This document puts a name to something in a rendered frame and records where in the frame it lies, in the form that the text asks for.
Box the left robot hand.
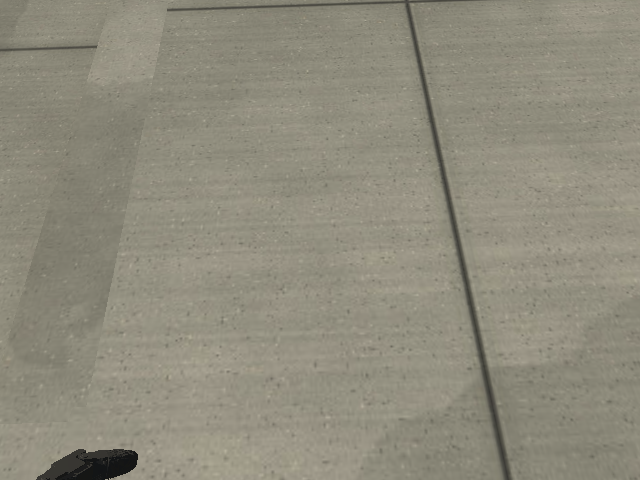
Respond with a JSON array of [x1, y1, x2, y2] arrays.
[[36, 449, 138, 480]]

